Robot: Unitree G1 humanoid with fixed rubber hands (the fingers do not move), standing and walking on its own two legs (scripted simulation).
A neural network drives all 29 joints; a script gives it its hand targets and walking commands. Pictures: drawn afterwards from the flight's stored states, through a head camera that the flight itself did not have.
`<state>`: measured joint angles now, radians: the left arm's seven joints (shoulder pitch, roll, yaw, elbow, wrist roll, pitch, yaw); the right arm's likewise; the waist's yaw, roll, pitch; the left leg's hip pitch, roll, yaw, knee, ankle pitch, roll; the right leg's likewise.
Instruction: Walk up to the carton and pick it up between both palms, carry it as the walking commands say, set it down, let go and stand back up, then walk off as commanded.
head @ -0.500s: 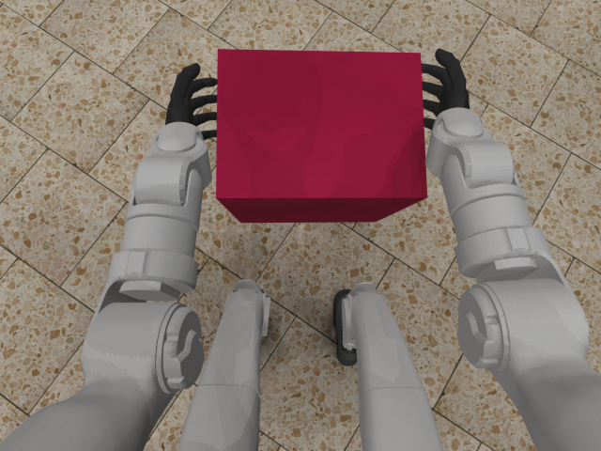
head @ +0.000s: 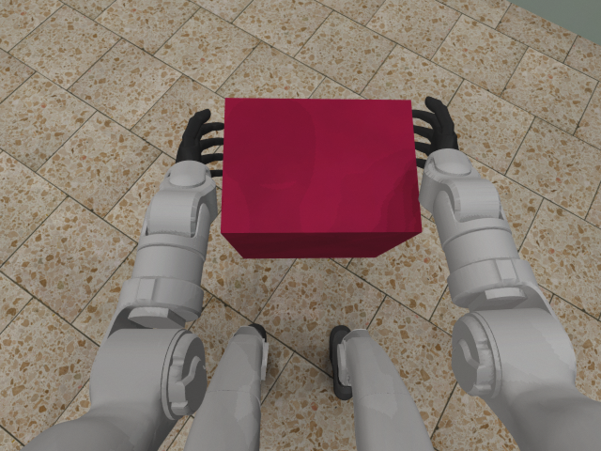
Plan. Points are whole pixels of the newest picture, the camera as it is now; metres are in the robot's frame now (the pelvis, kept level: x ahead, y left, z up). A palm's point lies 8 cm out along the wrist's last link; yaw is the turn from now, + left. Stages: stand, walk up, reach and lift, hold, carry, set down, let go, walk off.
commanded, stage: reach and lift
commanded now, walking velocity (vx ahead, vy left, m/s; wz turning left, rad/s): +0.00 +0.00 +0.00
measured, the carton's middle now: (313, 192) +0.45 +0.00 -0.10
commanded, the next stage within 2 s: hold in 1.84 s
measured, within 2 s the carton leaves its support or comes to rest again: neither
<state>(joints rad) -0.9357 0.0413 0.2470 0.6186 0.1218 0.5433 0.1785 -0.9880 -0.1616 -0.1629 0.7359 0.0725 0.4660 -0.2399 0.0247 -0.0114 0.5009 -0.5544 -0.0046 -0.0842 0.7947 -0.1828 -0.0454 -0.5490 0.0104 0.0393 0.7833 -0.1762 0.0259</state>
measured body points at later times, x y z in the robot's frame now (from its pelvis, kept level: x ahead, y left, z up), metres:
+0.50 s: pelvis +0.09 -0.01 +0.04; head +0.04 +0.00 +0.49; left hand +0.43 +0.17 +0.11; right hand +0.46 -0.16 +0.13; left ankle +0.15 +0.14 -0.69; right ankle +0.15 -0.13 -0.69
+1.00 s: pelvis +0.13 +0.00 +0.05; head +0.08 +0.01 +0.50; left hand +0.45 +0.16 +0.09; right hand +0.45 -0.16 +0.10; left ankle +0.15 +0.14 -0.69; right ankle +0.15 -0.13 -0.69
